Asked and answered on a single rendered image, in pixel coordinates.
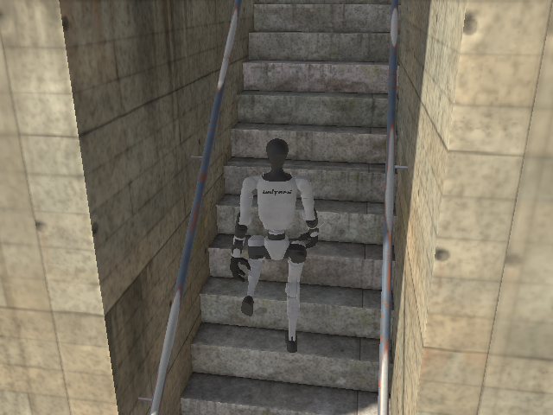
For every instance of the right robot hand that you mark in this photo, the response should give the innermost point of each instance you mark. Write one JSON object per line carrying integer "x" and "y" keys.
{"x": 313, "y": 241}

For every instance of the robot right upper arm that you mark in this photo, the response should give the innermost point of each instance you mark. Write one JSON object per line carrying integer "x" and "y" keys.
{"x": 304, "y": 185}

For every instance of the left robot hand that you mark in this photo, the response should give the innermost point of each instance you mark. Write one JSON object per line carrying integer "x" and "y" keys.
{"x": 235, "y": 269}

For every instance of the robot right forearm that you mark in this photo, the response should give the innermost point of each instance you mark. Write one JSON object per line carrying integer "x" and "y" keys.
{"x": 313, "y": 226}

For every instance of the robot left forearm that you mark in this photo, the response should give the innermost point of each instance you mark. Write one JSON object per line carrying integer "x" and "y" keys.
{"x": 239, "y": 238}

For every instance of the robot left thigh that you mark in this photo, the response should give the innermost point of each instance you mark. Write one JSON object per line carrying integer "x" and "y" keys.
{"x": 256, "y": 248}

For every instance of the robot left foot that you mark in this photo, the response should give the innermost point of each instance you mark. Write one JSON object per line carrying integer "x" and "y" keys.
{"x": 247, "y": 306}

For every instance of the robot left upper arm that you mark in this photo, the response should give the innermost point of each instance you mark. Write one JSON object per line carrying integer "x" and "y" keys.
{"x": 246, "y": 197}

